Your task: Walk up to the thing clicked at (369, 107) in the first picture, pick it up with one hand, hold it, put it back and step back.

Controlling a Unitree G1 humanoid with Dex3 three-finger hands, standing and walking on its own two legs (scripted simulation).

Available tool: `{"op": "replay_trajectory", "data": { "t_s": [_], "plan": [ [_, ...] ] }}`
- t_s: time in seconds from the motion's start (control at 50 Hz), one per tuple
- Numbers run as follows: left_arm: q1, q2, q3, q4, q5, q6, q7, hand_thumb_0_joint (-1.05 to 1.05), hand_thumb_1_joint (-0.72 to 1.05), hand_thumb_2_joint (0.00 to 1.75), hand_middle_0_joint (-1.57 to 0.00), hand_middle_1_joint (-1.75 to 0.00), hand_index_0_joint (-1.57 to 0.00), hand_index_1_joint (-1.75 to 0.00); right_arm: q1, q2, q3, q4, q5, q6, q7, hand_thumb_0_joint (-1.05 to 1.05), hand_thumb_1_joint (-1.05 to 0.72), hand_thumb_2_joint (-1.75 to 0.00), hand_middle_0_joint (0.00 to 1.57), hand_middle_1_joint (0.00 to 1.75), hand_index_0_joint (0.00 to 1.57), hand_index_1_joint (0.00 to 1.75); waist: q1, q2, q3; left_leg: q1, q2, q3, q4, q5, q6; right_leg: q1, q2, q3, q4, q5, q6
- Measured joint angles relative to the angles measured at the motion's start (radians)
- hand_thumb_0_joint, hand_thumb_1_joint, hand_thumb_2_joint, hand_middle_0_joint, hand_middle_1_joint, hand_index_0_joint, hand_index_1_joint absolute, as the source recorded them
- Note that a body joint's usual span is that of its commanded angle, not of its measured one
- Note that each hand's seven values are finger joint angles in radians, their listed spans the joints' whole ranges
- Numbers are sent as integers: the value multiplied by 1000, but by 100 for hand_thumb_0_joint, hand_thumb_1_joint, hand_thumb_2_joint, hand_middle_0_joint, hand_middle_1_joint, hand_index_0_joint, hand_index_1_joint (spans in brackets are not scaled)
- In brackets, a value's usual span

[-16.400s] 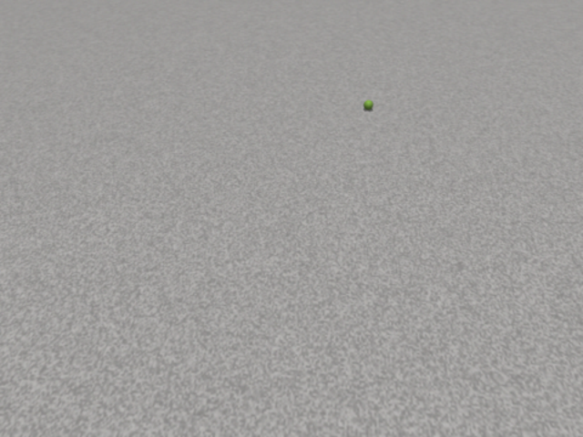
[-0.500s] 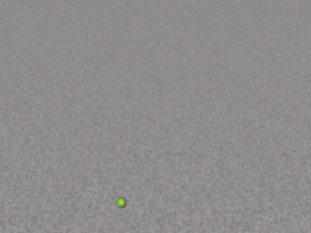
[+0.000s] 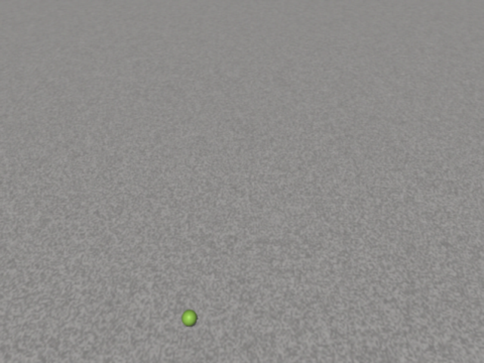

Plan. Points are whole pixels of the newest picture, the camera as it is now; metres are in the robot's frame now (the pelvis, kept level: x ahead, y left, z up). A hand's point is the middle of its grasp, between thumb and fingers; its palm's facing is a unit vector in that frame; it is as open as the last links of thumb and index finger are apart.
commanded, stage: walk up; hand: left
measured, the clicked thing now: (189, 317) +0.42 +0.23 -0.75
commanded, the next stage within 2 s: stand in 0.18 s
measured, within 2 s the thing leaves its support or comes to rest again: neither
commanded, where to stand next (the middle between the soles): +0.04 +0.00 m, yaw -1 degrees
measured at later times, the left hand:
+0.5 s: hand out of the picture +0.08 +0.25 -0.16, palm faces -0.03 -0.94 -0.33, open 7.4 cm
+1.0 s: hand out of the picture +0.11 +0.24 -0.15, palm faces -0.03 -0.94 -0.35, open 7.4 cm
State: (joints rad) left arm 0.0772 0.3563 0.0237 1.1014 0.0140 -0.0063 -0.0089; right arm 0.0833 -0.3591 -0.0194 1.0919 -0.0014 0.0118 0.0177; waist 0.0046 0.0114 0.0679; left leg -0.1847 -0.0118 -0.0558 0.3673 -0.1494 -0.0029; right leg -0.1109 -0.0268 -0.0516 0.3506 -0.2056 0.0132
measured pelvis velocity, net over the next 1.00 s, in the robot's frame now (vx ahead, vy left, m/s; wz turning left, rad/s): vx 0.02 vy -0.01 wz -0.01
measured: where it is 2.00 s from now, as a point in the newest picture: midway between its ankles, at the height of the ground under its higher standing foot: outside the picture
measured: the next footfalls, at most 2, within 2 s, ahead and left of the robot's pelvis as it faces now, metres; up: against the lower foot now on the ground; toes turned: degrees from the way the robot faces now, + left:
none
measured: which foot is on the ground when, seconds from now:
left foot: down 0.00-1.00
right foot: down 0.00-1.00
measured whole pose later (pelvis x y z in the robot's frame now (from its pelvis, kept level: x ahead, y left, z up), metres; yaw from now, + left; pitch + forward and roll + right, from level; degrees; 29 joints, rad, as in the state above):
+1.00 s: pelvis +0.02 -0.01 +0.00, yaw -1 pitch -2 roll +0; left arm 0.11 0.35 0.01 1.12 0.01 -0.01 -0.01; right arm 0.10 -0.36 0.01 1.11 -0.01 -0.01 0.00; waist 0.00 0.01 0.05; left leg -0.13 0.01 -0.05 0.32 -0.17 -0.02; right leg -0.06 -0.01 -0.04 0.31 -0.22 0.00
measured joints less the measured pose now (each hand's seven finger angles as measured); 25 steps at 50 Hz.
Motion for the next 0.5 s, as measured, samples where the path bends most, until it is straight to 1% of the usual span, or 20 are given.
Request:
{"op": "replay_trajectory", "data": {
  "t_s": [0.16, 0.28, 0.5],
  "plan": [
    [5, -3, 1, -1, 1, 2, -1, 1, 91, 89, -20, -30, -20, -30, 8, -1, 0, 3, -1, 1, 0, 0, -90, -90, 20, 30, 20, 30, -1, 1, 4, 0, -1, -3, -2, 2, 0, 0, -1, -3, 0, -1, -1],
    [28, -3, -6, 15, 4, 5, -4, 1, 91, 89, -20, -30, -20, -30, 23, 6, 12, 18, -9, -9, -5, 0, -90, -90, 20, 30, 20, 30, 0, -4, -14, 11, -1, 1, -21, 3, -3, 4, -1, 1, -6, -4, -2],
    [55, -13, -14, 32, 2, -4, -5, 1, 91, 89, -20, -30, -20, -30, 35, 6, 19, 30, -7, -21, -10, 0, -90, -90, 21, 30, 20, 30, 0, -3, -15, 26, 8, 2, -29, -10, -9, 24, 8, 2, -30, -9, -6]
  ]
}}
